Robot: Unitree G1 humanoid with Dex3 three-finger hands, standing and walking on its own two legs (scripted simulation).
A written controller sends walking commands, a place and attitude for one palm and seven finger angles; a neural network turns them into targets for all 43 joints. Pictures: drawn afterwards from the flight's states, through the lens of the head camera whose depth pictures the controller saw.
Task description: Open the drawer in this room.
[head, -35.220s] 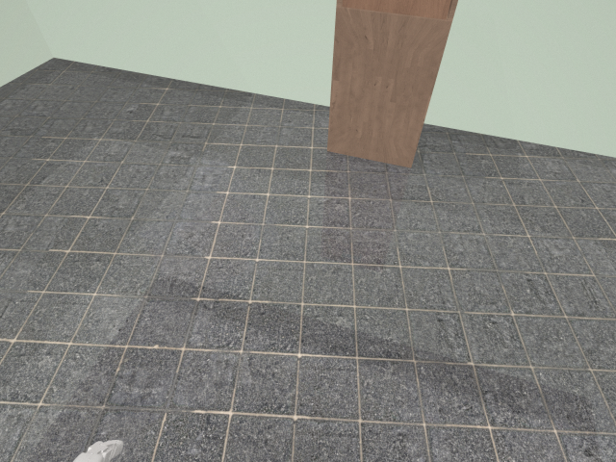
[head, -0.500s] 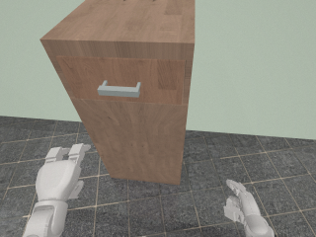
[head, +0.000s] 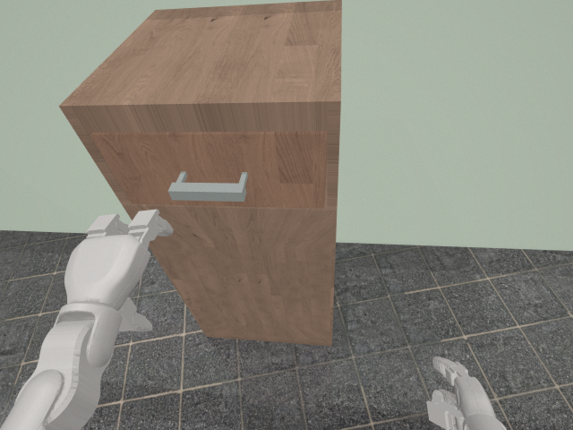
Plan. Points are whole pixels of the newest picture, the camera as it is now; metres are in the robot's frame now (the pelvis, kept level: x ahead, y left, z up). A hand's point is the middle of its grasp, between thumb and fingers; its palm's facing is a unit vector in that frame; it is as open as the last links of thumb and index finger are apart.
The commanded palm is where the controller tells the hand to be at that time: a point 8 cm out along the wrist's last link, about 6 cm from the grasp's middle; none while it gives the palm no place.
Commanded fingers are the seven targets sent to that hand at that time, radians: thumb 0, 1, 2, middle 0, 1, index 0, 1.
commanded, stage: raise the hand with hooked fingers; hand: left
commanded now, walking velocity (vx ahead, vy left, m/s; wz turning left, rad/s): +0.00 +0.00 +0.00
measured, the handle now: (210, 184) +0.50 +0.21 +0.05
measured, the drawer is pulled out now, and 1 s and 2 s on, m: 0.00 0.00 0.00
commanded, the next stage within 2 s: move the hooked fingers above the handle in 0.72 s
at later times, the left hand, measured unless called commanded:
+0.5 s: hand (113, 233) +0.30 +0.25 +0.16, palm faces +0.07 -0.07 -0.99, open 13.8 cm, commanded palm +0.26 +0.25 +0.22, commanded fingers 0.00 -0.50 0.30 -0.30 -1.20 -0.30 -1.20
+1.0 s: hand (120, 248) +0.29 +0.24 +0.14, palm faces +0.05 -0.08 -1.00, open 13.8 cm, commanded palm +0.27 +0.25 +0.21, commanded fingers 0.00 -0.50 0.30 -0.30 -1.20 -0.30 -1.20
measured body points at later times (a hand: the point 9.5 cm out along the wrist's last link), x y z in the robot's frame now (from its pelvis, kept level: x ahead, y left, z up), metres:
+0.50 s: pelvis -0.02 +0.01 +0.01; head -0.01 -0.04 +0.46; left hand +0.29 +0.25 +0.21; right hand +0.19 -0.21 -0.10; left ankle +0.00 +0.10 -0.73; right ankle -0.05 -0.10 -0.73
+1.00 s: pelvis -0.04 +0.01 +0.01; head -0.03 -0.03 +0.46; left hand +0.28 +0.25 +0.20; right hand +0.18 -0.20 -0.10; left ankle +0.00 +0.10 -0.73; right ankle -0.05 -0.10 -0.73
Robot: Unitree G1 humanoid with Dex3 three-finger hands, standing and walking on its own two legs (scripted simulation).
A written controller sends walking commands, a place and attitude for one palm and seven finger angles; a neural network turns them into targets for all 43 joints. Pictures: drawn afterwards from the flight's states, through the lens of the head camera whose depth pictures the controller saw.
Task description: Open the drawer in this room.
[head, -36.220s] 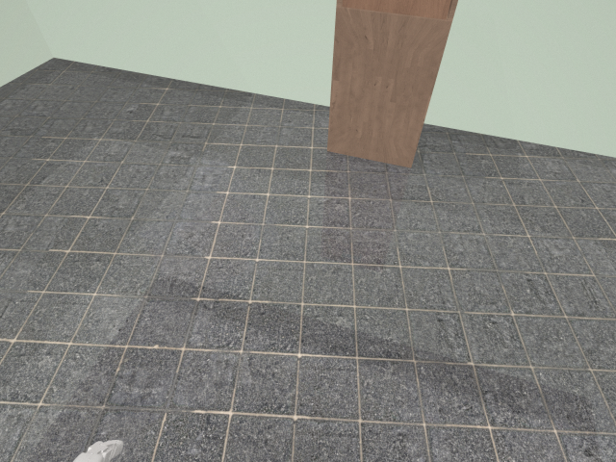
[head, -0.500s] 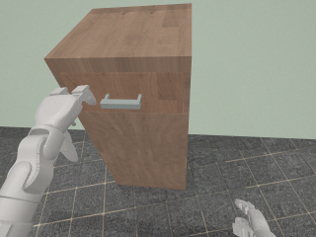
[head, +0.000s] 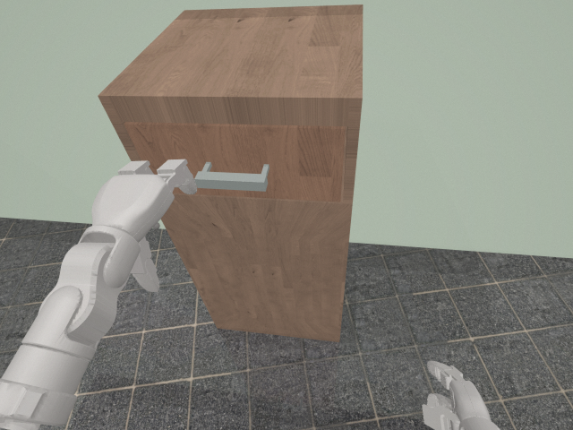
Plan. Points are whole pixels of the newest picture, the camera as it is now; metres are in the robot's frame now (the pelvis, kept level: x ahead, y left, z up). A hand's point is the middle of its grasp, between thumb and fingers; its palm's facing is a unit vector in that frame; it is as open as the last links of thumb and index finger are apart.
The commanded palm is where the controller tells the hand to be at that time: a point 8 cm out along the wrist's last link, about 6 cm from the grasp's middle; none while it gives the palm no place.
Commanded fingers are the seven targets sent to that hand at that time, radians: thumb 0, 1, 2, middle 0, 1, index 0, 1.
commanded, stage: move the hooked fingers above the handle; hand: left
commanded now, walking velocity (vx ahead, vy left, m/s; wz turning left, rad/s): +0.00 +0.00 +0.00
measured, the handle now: (234, 174) +0.54 +0.18 +0.04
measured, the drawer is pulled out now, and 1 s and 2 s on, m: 0.00 0.00 0.00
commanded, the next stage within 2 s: none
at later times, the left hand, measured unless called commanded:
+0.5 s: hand (190, 202) +0.39 +0.20 +0.12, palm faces +0.03 -0.07 -1.00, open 13.8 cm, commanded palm +0.37 +0.21 +0.18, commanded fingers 0.00 -0.50 0.30 -0.30 -1.20 -0.30 -1.20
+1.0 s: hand (216, 184) +0.45 +0.18 +0.10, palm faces -0.01 -0.04 -1.00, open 13.8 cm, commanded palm +0.44 +0.19 +0.17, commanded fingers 0.00 -0.50 0.30 -0.30 -1.20 -0.30 -1.20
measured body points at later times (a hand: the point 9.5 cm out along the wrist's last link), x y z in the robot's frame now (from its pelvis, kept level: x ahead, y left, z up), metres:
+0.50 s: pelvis +0.02 +0.00 +0.00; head +0.04 -0.04 +0.45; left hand +0.38 +0.20 +0.17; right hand +0.16 -0.25 -0.13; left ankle +0.04 +0.09 -0.74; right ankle -0.02 -0.11 -0.74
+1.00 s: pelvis +0.03 -0.02 -0.01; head +0.06 -0.04 +0.44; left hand +0.45 +0.18 +0.15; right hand +0.15 -0.27 -0.14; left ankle +0.04 +0.09 -0.74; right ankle -0.02 -0.11 -0.74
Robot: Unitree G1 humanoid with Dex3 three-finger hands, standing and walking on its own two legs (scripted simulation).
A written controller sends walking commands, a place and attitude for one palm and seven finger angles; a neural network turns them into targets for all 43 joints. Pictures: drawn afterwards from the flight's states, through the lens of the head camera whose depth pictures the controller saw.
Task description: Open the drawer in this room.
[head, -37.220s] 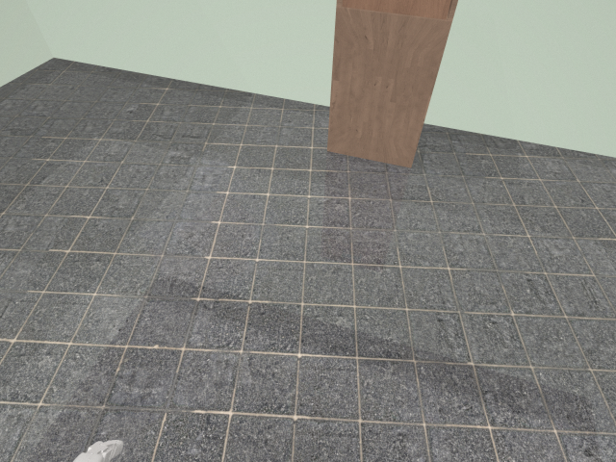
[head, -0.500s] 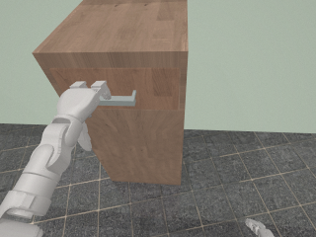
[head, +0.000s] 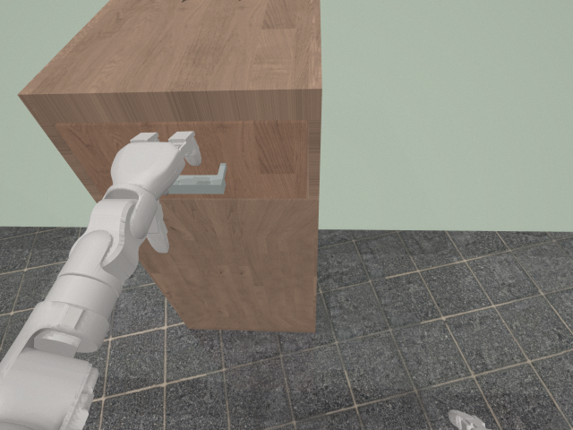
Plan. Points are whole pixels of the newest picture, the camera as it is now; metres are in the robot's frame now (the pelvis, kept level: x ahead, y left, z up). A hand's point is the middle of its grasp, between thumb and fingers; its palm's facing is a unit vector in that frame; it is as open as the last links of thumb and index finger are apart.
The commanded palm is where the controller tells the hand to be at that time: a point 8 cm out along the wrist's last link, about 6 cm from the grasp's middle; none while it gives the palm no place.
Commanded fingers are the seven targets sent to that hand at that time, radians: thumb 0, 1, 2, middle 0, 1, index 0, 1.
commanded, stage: move the hooked fingers above the handle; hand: left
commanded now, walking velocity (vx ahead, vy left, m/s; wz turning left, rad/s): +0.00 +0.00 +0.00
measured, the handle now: (187, 176) +0.51 +0.21 +0.05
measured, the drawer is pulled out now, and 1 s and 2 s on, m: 0.00 0.00 0.00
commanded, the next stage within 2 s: lower the fingers behind the handle in 1.02 s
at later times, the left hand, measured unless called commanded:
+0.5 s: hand (180, 174) +0.46 +0.19 +0.10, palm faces -0.02 -0.03 -1.00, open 13.7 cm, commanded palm +0.44 +0.21 +0.17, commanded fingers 0.00 -0.50 0.30 -0.30 -1.20 -0.30 -1.20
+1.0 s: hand (171, 176) +0.46 +0.21 +0.10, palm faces -0.03 -0.04 -1.00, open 13.8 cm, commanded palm +0.44 +0.21 +0.17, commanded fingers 0.00 -0.50 0.30 -0.30 -1.20 -0.30 -1.20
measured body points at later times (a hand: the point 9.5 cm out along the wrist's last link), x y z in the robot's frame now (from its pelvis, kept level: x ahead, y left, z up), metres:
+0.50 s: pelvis +0.00 +0.00 +0.00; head +0.05 -0.03 +0.44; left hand +0.46 +0.19 +0.16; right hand +0.06 -0.28 -0.14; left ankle +0.01 +0.10 -0.73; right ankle -0.04 -0.09 -0.73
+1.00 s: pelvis +0.00 +0.00 +0.00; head +0.04 -0.02 +0.44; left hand +0.45 +0.21 +0.16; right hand +0.07 -0.27 -0.14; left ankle +0.01 +0.10 -0.73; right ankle -0.04 -0.09 -0.73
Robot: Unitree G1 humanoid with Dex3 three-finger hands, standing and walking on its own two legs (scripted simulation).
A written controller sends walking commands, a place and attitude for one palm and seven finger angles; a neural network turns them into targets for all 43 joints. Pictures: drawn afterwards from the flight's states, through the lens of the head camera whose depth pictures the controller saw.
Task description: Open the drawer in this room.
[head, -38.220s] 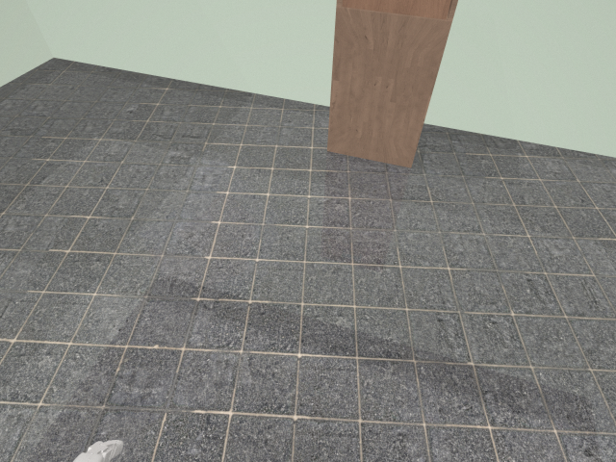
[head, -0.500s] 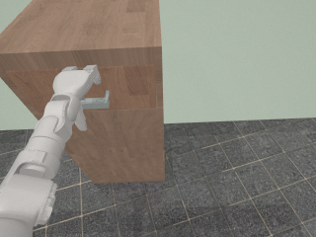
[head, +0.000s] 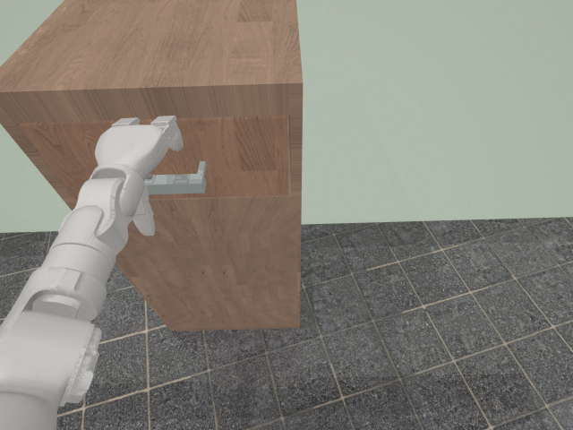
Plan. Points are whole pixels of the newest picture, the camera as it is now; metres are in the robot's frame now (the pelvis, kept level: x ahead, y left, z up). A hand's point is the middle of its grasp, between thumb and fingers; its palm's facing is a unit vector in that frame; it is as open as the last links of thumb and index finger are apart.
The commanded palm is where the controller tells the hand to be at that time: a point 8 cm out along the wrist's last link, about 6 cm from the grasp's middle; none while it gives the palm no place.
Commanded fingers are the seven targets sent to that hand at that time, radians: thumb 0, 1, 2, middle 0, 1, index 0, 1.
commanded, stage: move the hooked fingers above the handle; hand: left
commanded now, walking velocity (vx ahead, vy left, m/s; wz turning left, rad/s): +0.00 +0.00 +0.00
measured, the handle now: (165, 175) +0.51 +0.21 +0.05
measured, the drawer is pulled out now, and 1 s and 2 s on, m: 0.00 0.00 0.00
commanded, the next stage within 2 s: lower the fingers behind the handle in 0.02 s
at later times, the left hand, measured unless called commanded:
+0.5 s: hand (152, 186) +0.45 +0.21 +0.08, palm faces -0.03 -0.04 -1.00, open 13.8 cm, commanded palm +0.44 +0.22 +0.15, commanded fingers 0.00 -0.50 0.30 -0.30 -1.20 -0.30 -1.20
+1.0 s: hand (163, 202) +0.45 +0.21 +0.05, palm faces -0.10 -0.04 -0.99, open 13.8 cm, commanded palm +0.44 +0.22 +0.11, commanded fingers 0.00 -0.50 0.30 -0.30 -1.20 -0.30 -1.20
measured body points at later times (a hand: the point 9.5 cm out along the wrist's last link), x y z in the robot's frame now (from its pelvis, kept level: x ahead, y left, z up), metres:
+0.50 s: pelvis +0.00 +0.01 +0.00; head +0.05 -0.01 +0.44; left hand +0.45 +0.21 +0.14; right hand +0.06 -0.26 -0.14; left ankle +0.01 +0.10 -0.73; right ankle -0.04 -0.09 -0.73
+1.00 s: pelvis -0.01 +0.00 -0.01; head +0.05 +0.00 +0.44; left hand +0.45 +0.21 +0.10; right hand +0.02 -0.27 -0.14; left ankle +0.01 +0.10 -0.73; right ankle -0.04 -0.09 -0.73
